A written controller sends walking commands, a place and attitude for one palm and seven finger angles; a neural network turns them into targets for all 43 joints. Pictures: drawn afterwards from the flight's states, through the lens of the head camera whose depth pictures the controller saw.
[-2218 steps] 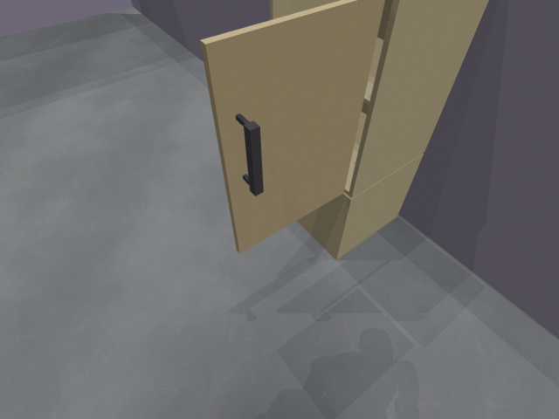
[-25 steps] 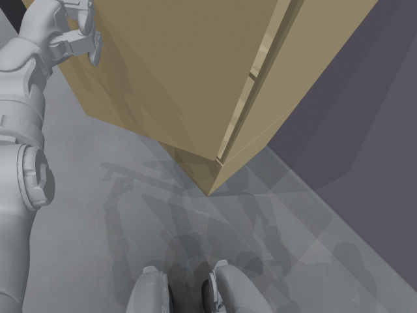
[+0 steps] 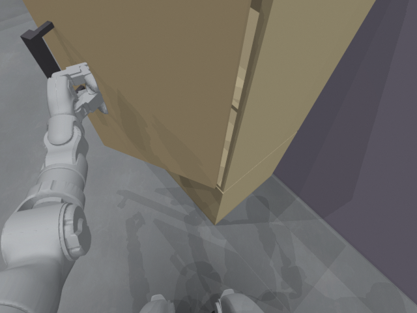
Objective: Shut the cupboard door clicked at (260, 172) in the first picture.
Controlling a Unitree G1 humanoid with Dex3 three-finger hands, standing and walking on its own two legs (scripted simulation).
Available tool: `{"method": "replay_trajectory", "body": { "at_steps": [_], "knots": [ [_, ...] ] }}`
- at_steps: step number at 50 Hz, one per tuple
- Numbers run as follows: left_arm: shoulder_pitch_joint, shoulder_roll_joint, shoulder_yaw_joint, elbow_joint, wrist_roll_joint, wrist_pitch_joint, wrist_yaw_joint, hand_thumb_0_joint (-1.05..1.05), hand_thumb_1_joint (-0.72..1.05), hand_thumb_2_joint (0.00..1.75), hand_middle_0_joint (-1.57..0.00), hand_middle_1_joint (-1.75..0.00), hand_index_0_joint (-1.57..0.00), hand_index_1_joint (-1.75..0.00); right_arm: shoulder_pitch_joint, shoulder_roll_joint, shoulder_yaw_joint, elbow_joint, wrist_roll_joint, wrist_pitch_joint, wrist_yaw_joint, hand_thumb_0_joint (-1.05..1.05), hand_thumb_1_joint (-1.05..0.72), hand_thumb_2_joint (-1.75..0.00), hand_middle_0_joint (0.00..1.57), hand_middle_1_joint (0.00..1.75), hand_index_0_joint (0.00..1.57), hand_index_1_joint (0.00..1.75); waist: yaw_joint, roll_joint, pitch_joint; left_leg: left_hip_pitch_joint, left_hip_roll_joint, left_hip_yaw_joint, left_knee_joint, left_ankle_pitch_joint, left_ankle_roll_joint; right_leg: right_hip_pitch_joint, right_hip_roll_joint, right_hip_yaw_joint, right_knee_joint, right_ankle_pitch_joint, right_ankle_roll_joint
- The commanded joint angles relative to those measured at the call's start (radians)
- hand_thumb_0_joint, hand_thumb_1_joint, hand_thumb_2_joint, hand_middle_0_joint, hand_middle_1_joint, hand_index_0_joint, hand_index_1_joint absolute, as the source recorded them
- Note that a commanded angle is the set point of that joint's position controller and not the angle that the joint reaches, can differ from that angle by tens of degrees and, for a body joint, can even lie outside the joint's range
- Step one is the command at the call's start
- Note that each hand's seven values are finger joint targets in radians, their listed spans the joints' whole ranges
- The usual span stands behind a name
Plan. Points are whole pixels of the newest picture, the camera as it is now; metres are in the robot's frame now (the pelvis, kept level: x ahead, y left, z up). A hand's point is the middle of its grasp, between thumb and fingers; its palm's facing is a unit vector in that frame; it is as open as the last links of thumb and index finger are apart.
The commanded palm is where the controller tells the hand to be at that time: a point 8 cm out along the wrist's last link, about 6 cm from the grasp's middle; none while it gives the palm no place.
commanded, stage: pull the fist back off the door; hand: left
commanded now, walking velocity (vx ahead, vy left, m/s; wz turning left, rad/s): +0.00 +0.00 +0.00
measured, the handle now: (60, 67) +0.62 +0.25 +0.08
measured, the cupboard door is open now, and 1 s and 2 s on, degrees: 27 27 27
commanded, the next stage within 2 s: draw the hand back to the body in 0.36 s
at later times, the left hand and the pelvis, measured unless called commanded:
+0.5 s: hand (101, 122) +0.46 +0.15 +0.08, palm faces +0.08 -1.00 -0.03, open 3.1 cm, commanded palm +0.42 +0.20 +0.09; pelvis -0.01 +0.01 +0.00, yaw +1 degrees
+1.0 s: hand (33, 170) +0.34 +0.21 +0.15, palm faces +0.05 -1.00 -0.02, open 3.1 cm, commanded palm +0.29 +0.26 +0.15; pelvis -0.01 +0.02 +0.04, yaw +1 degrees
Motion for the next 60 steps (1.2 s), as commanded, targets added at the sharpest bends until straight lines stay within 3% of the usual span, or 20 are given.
{"method": "replay_trajectory", "body": {
  "at_steps": [1, 2, 4, 7, 9, 11, 13, 19, 24, 27, 28, 30, 35, 38, 40, 42, 49, 50, 52, 60],
  "knots": [
    [-0.243, 0.137, -0.058, -0.189, -0.017, -0.091, -0.035, 0.00, 0.90, 0.90, -1.30, -1.50, -1.30, -1.50, 0.118, -0.160, -0.069, -0.064, 0.007, -0.014, -0.010, 0.00, -0.90, -0.90, 0.20, 0.30, 0.20, 0.30, 0.027, -0.043, -0.341, 0.179, -0.037, -0.026, -0.068, 0.322, 0.021, 0.309, -0.049, 0.109, -0.124, 0.528, 0.072],
    [-0.239, 0.084, -0.094, -0.177, -0.033, -0.086, -0.049, 0.00, 0.90, 0.90, -1.30, -1.50, -1.30, -1.50, 0.115, -0.158, -0.071, -0.064, 0.012, -0.012, -0.009, 0.00, -0.90, -0.90, 0.20, 0.30, 0.20, 0.30, 0.019, -0.037, -0.315, 0.195, -0.041, -0.025, -0.072, 0.317, 0.023, 0.295, -0.050, 0.110, -0.133, 0.524, 0.072],
    [-0.242, 0.056, -0.111, -0.206, -0.065, -0.073, -0.068, 0.00, 0.90, 0.90, -1.30, -1.50, -1.30, -1.50, 0.093, -0.163, -0.077, -0.068, 0.019, -0.008, -0.015, 0.00, -0.90, -0.90, 0.20, 0.30, 0.20, 0.30, 0.022, -0.046, -0.308, 0.206, -0.042, -0.023, -0.080, 0.281, 0.022, 0.283, -0.054, 0.111, -0.153, 0.464, 0.073],
    [-0.333, 0.058, -0.113, -0.344, -0.102, -0.102, -0.063, 0.00, 0.90, 0.90, -1.30, -1.50, -1.30, -1.50, 0.064, -0.161, -0.081, -0.068, 0.027, -0.013, -0.031, 0.00, -0.90, -0.90, 0.20, 0.30, 0.20, 0.30, 0.024, -0.022, -0.365, 0.267, -0.043, -0.026, -0.079, 0.295, 0.026, 0.292, -0.054, 0.110, -0.149, 0.457, 0.068],
    [-0.378, 0.042, -0.134, -0.445, -0.099, -0.146, -0.039, 0.00, 0.90, 0.90, -1.30, -1.50, -1.30, -1.50, 0.036, -0.150, -0.082, -0.061, 0.027, -0.025, -0.036, 0.00, -0.90, -0.90, 0.20, 0.30, 0.20, 0.30, 0.034, 0.049, -0.439, 0.348, -0.040, -0.038, -0.072, 0.333, 0.021, 0.272, -0.050, 0.097, -0.127, 0.462, 0.061],
    [-0.419, 0.055, -0.137, -0.492, -0.080, -0.185, -0.009, 0.00, 0.90, 0.90, -1.30, -1.50, -1.30, -1.50, 0.020, -0.148, -0.082, -0.045, 0.023, -0.036, -0.040, 0.00, -0.90, -0.90, 0.20, 0.30, 0.20, 0.30, 0.032, 0.077, -0.457, 0.401, -0.034, -0.051, -0.063, 0.352, 0.017, 0.229, -0.047, 0.084, -0.109, 0.441, 0.057],
    [-0.356, 0.077, -0.115, -0.496, -0.062, -0.203, 0.018, 0.00, 0.90, 0.90, -1.30, -1.50, -1.30, -1.50, 0.009, -0.150, -0.084, -0.037, 0.021, -0.043, -0.044, 0.00, -0.90, -0.90, 0.20, 0.30, 0.20, 0.30, 0.046, 0.063, -0.477, 0.419, -0.031, -0.056, -0.058, 0.381, 0.015, 0.218, -0.046, 0.075, -0.091, 0.450, 0.058],
    [-0.275, 0.056, -0.138, -0.262, -0.022, -0.103, 0.032, 0.00, 0.90, 0.90, -1.30, -1.50, -1.30, -1.50, -0.014, -0.155, -0.070, -0.033, 0.027, -0.022, -0.049, 0.00, -0.90, -0.90, 0.20, 0.30, 0.20, 0.30, 0.033, -0.017, -0.295, 0.302, -0.032, -0.055, -0.097, 0.279, 0.013, 0.180, -0.051, 0.068, -0.123, 0.370, 0.062],
    [-0.331, 0.043, -0.116, -0.239, -0.068, -0.080, 0.017, 0.00, 0.90, 0.90, -1.30, -1.50, -1.30, -1.50, -0.020, -0.159, -0.064, -0.053, 0.026, -0.027, -0.056, 0.00, -0.90, -0.90, 0.20, 0.30, 0.20, 0.30, 0.026, -0.069, -0.307, 0.283, -0.033, -0.058, -0.099, 0.256, 0.016, 0.193, -0.050, 0.068, -0.132, 0.340, 0.059],
    [-0.226, 0.117, -0.044, -0.388, -0.085, -0.134, 0.001, 0.00, 0.90, 0.90, -1.30, -1.50, -1.30, -1.50, -0.028, -0.163, -0.067, -0.091, 0.024, -0.035, -0.054, 0.00, -0.90, -0.90, 0.20, 0.30, 0.20, 0.30, 0.103, -0.007, -0.465, 0.377, -0.035, -0.053, -0.106, 0.364, 0.011, 0.294, -0.046, 0.068, -0.105, 0.432, 0.047],
    [-0.172, 0.096, -0.071, -0.448, -0.083, -0.145, -0.010, 0.00, 0.90, 0.90, -1.30, -1.50, -1.30, -1.50, -0.037, -0.156, -0.067, -0.102, 0.027, -0.037, -0.051, 0.00, -0.90, -0.90, 0.20, 0.30, 0.20, 0.30, 0.113, 0.027, -0.509, 0.419, -0.033, -0.048, -0.112, 0.404, 0.009, 0.316, -0.046, 0.066, -0.104, 0.464, 0.047],
    [-0.067, 0.115, -0.066, -0.541, -0.084, -0.139, -0.027, 0.00, 0.90, 0.90, -1.30, -1.50, -1.30, -1.50, -0.044, -0.153, -0.067, -0.118, 0.036, -0.035, -0.050, 0.00, -0.90, -0.90, 0.20, 0.30, 0.20, 0.30, 0.136, 0.021, -0.518, 0.449, -0.030, -0.043, -0.124, 0.459, 0.010, 0.360, -0.042, 0.064, -0.112, 0.514, 0.046],
    [0.113, 0.059, -0.114, -0.700, -0.141, -0.014, -0.066, 0.00, 0.90, 0.90, -1.30, -1.50, -1.30, -1.50, -0.085, -0.151, -0.067, -0.155, 0.067, -0.030, -0.065, 0.00, -0.90, -0.90, 0.20, 0.30, 0.20, 0.30, 0.134, -0.049, -0.335, 0.438, -0.026, -0.033, -0.206, 0.394, 0.022, 0.403, -0.039, 0.053, -0.202, 0.482, 0.057],
    [0.145, 0.034, -0.137, -0.812, -0.176, 0.037, -0.071, 0.00, 0.90, 0.90, -1.30, -1.50, -1.30, -1.50, -0.133, -0.143, -0.055, -0.168, 0.079, -0.047, -0.085, 0.00, -0.90, -0.90, 0.20, 0.30, 0.20, 0.30, 0.134, -0.034, -0.257, 0.464, -0.028, -0.035, -0.253, 0.335, 0.025, 0.412, -0.043, 0.047, -0.247, 0.420, 0.055],
    [0.189, 0.038, -0.140, -0.891, -0.182, 0.046, -0.070, 0.00, 0.90, 0.90, -1.30, -1.50, -1.30, -1.50, -0.156, -0.141, -0.053, -0.171, 0.081, -0.063, -0.093, 0.00, -0.90, -0.90, 0.20, 0.30, 0.20, 0.30, 0.141, -0.040, -0.225, 0.487, -0.026, -0.042, -0.276, 0.324, 0.026, 0.419, -0.043, 0.043, -0.264, 0.394, 0.053],
    [0.233, 0.015, -0.174, -0.962, -0.177, 0.055, -0.073, 0.00, 0.90, 0.90, -1.30, -1.50, -1.30, -1.50, -0.180, -0.138, -0.048, -0.177, 0.084, -0.078, -0.099, 0.00, -0.90, -0.90, 0.20, 0.30, 0.20, 0.30, 0.143, 0.019, -0.211, 0.540, -0.024, -0.047, -0.289, 0.334, 0.025, 0.408, -0.045, 0.039, -0.271, 0.382, 0.049],
    [0.469, 0.011, -0.171, -1.107, -0.207, 0.172, -0.113, 0.00, 0.90, 0.90, -1.16, -1.35, -1.16, -1.35, -0.276, -0.129, -0.031, -0.211, 0.100, -0.114, -0.105, 0.00, -0.90, -0.90, 0.20, 0.30, 0.20, 0.30, 0.185, -0.002, -0.154, 0.586, -0.022, -0.062, -0.362, 0.314, 0.018, 0.471, -0.056, 0.026, -0.314, 0.351, 0.043],
    [0.483, 0.059, -0.227, -1.219, -0.107, 0.172, -0.039, 0.00, 0.90, 0.90, -1.13, -1.32, -1.13, -1.32, -0.315, -0.107, -0.036, -0.223, 0.091, -0.091, -0.121, 0.00, -0.90, -0.90, 0.20, 0.30, 0.20, 0.30, 0.187, -0.022, -0.142, 0.637, -0.026, -0.062, -0.401, 0.307, 0.015, 0.492, -0.078, 0.074, -0.380, 0.334, 0.044],
    [0.578, 0.046, -0.216, -1.233, -0.097, 0.215, 0.017, 0.00, 0.90, 0.90, -1.08, -1.26, -1.08, -1.26, -0.333, -0.106, -0.028, -0.227, 0.086, -0.074, -0.141, 0.00, -0.90, -0.90, 0.20, 0.30, 0.20, 0.30, 0.184, -0.080, -0.069, 0.618, -0.022, -0.059, -0.432, 0.274, 0.021, 0.517, -0.082, 0.073, -0.424, 0.311, 0.053],
    [0.713, 0.063, -0.191, -1.465, -0.056, 0.283, 0.095, 0.00, 0.90, 0.90, -0.86, -1.02, -0.86, -1.02, -0.383, -0.085, 0.005, -0.219, 0.072, -0.063, -0.158, 0.00, -0.90, -0.90, 0.20, 0.30, 0.20, 0.30, 0.192, 0.055, -0.022, 0.780, -0.006, -0.091, -0.554, 0.347, 0.006, 0.634, -0.082, 0.050, -0.512, 0.344, 0.038]
  ]
}}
